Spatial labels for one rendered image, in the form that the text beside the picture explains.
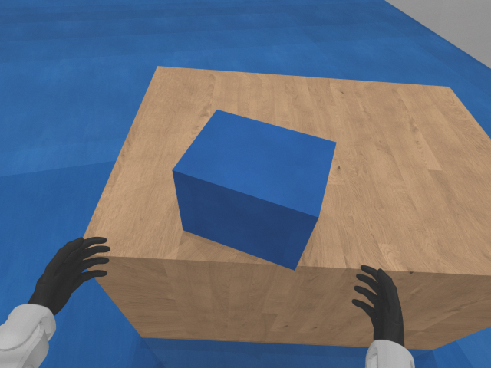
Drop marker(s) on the carton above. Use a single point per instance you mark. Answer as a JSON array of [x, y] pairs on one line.
[[253, 186]]

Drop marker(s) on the robot right hand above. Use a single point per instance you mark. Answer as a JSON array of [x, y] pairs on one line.
[[386, 316]]

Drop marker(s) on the robot left hand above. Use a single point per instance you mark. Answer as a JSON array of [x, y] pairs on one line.
[[63, 276]]

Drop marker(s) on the robot left forearm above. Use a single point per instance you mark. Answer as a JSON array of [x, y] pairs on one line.
[[24, 336]]

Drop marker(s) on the robot right forearm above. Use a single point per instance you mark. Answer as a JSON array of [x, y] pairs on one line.
[[388, 354]]

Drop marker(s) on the pedestal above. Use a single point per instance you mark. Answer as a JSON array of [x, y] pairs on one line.
[[409, 192]]

